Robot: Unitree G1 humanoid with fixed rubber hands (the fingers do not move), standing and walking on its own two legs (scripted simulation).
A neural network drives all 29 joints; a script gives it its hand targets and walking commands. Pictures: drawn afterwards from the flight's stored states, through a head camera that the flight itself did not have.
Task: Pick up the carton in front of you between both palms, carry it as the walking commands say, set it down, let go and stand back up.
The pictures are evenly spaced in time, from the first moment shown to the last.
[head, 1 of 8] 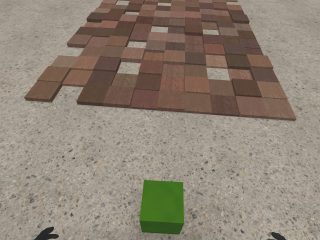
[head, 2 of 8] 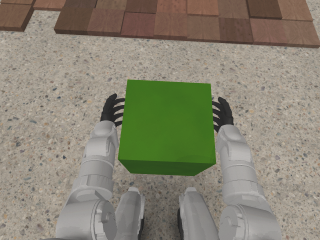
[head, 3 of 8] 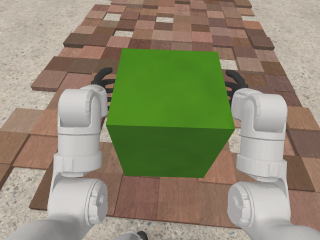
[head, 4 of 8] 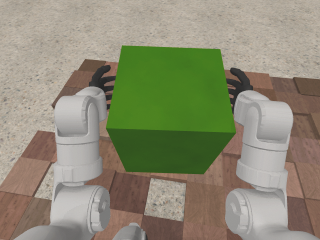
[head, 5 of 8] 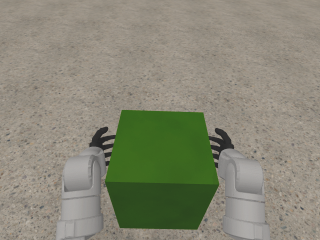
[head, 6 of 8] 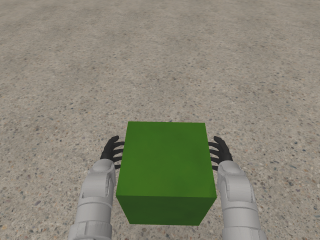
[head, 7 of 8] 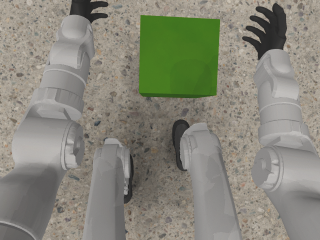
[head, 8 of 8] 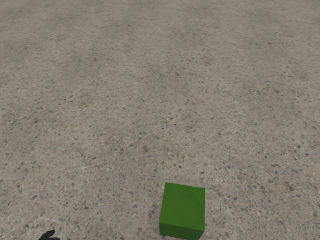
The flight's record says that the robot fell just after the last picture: no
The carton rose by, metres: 0.80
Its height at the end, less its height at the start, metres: +0.00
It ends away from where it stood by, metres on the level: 6.64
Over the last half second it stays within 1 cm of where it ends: yes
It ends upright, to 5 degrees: yes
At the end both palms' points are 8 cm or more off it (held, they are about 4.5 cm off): yes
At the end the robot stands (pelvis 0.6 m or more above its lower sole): yes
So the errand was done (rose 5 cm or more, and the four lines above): yes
